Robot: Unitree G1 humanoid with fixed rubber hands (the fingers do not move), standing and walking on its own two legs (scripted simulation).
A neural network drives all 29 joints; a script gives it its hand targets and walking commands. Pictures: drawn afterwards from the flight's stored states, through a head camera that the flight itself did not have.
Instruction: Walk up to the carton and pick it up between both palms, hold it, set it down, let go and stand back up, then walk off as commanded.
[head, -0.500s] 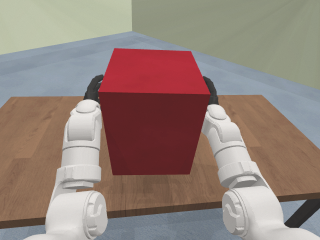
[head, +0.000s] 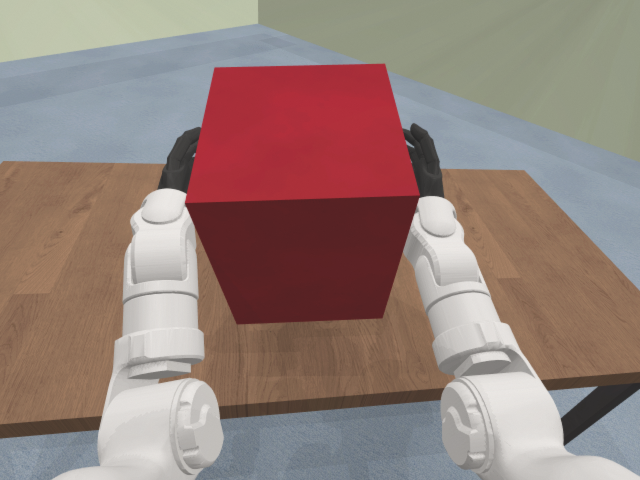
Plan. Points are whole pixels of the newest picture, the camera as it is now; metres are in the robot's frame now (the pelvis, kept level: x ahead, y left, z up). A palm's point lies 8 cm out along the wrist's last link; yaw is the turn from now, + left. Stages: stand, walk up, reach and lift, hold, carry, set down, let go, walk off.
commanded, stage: set down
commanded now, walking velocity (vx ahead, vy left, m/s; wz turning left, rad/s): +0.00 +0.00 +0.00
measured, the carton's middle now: (305, 203) +0.40 +0.02 +0.18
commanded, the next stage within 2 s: none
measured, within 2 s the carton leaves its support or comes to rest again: neither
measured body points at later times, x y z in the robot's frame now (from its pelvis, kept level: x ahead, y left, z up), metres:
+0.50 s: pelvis +0.02 +0.00 +0.00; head -0.02 +0.03 +0.45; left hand +0.39 +0.16 +0.15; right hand +0.39 -0.13 +0.17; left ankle +0.02 +0.12 -0.75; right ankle +0.02 -0.13 -0.75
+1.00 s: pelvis +0.03 +0.00 +0.00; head +0.04 +0.03 +0.45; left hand +0.41 +0.16 +0.10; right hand +0.41 -0.13 +0.12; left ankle +0.02 +0.12 -0.75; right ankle +0.02 -0.13 -0.75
